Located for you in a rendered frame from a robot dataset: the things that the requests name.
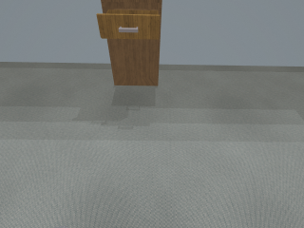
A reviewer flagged cabinet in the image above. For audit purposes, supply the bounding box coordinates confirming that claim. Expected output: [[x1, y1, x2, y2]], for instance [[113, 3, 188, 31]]
[[101, 0, 162, 86]]

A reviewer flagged handle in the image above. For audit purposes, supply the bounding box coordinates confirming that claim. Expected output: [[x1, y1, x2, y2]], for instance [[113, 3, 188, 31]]
[[118, 26, 139, 33]]

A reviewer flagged drawer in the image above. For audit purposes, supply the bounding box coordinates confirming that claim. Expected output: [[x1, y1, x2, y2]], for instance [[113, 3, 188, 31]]
[[96, 9, 161, 40]]

